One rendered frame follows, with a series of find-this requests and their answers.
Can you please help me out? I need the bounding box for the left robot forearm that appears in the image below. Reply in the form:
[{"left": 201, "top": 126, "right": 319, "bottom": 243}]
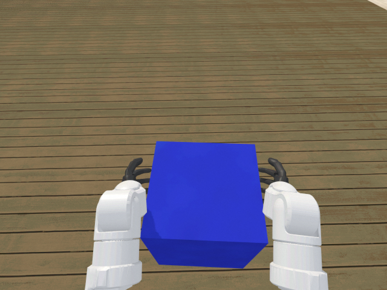
[{"left": 85, "top": 180, "right": 147, "bottom": 290}]

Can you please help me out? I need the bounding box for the right robot hand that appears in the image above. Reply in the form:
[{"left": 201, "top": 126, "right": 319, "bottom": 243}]
[{"left": 258, "top": 158, "right": 288, "bottom": 203}]

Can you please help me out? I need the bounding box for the left robot hand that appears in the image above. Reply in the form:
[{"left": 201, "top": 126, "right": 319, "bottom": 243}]
[{"left": 122, "top": 158, "right": 151, "bottom": 193}]

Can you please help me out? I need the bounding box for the carton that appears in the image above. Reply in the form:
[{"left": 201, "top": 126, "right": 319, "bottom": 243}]
[{"left": 140, "top": 141, "right": 268, "bottom": 269}]

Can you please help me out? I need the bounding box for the right robot forearm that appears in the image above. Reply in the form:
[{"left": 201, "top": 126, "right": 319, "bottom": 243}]
[{"left": 262, "top": 181, "right": 328, "bottom": 290}]

